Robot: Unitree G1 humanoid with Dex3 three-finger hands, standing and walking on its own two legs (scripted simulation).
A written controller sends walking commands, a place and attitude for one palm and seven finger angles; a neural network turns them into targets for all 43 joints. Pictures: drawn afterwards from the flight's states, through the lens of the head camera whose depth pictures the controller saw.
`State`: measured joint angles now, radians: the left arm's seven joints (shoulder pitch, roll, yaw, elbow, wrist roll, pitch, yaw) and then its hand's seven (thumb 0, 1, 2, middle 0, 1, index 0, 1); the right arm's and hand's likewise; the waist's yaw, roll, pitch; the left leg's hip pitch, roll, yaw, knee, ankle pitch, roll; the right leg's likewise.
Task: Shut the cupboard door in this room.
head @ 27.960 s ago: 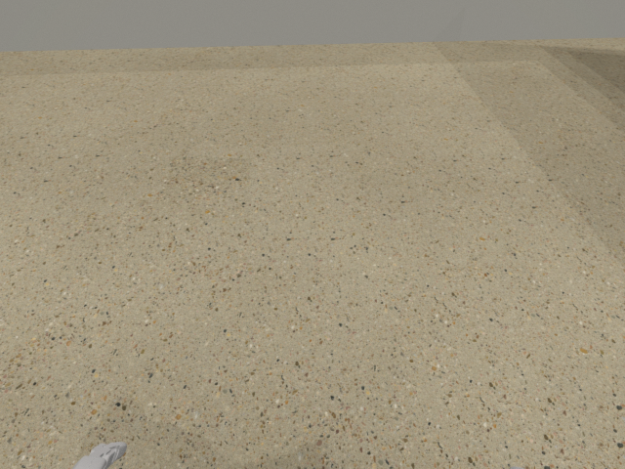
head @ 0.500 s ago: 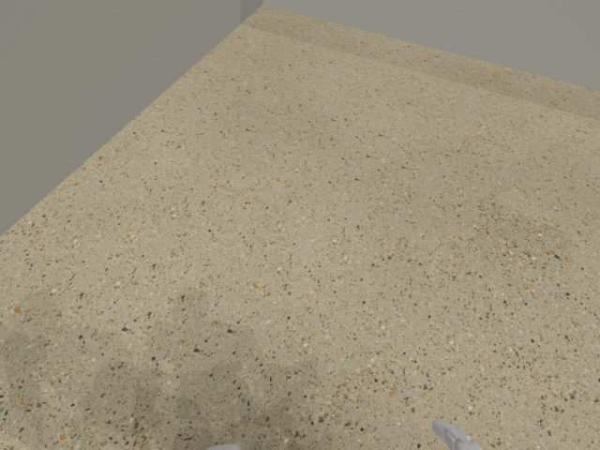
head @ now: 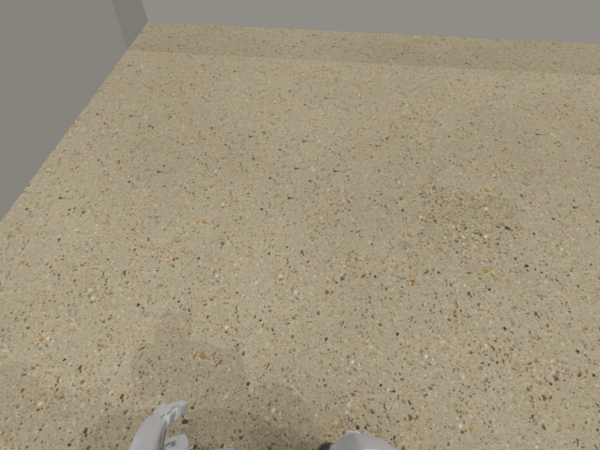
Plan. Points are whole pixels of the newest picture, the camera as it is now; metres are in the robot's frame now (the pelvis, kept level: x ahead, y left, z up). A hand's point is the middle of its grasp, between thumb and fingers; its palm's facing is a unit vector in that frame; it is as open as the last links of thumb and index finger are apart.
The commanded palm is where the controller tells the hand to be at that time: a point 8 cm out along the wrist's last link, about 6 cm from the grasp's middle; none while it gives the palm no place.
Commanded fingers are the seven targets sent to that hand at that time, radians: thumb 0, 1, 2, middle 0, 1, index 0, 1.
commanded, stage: walk around to get in front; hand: left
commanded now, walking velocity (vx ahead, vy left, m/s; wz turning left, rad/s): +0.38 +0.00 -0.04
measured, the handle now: out of the picture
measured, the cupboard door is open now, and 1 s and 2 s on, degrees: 86 86 86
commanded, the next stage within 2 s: walk to a spot facing it in 1.62 s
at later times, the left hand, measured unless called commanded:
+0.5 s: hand out of the picture +0.11 +0.21 -0.18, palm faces +0.10 -0.99 -0.12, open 7.3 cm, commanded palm none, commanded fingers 0.00 0.90 0.90 -0.20 -0.30 -0.20 -0.30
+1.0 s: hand (224, 227) +0.55 +0.16 -0.15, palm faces -0.17 -0.96 -0.22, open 7.4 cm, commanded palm none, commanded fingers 0.00 0.90 0.90 -0.20 -0.30 -0.20 -0.30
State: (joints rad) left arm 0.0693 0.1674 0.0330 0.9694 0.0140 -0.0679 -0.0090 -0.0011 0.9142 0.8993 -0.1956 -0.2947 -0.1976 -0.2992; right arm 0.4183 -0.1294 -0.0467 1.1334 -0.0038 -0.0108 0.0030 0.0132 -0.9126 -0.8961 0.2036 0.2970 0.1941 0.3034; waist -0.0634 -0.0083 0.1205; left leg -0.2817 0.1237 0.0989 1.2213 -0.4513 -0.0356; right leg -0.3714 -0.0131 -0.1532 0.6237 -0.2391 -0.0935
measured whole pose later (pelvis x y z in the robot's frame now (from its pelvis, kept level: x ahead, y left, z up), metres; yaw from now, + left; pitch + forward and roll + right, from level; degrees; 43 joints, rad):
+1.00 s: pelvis +0.39 +0.00 +0.00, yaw -7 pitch +0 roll +2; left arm 0.09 0.19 0.06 0.98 0.03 -0.04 -0.02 0.00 0.92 0.90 -0.19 -0.29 -0.19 -0.30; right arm 0.49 -0.11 -0.06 1.17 -0.02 -0.05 0.00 0.01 -0.91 -0.90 0.20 0.30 0.19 0.30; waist -0.07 0.00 0.06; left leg 0.02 0.12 0.27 0.50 -0.44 -0.07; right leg -0.44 -0.08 -0.14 0.57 -0.12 -0.03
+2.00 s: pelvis +0.75 -0.01 +0.01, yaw +6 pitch -1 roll +1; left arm 0.07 0.19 0.05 0.97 0.02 -0.02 0.01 0.00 0.92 0.90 -0.19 -0.29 -0.19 -0.30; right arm 0.36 -0.13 -0.06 1.12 -0.02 -0.01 -0.01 0.00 -0.92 -0.90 0.20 0.30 0.20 0.30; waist -0.05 -0.02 0.07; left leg -0.12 0.02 0.10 0.47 -0.34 -0.01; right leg -0.43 -0.09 -0.10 0.66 -0.21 0.07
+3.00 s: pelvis +0.77 -0.01 +0.01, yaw +40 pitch +1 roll +0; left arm 0.08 0.23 0.05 0.87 0.00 0.03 0.02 0.00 0.91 0.90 -0.20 -0.29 -0.20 -0.30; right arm 0.22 -0.21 -0.08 0.95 -0.02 0.06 0.01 0.01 -0.91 -0.90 0.21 0.30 0.20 0.30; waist -0.05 0.02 0.08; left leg -0.34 -0.07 -0.15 0.54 -0.20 0.00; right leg -0.29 -0.03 -0.02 0.60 -0.35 0.08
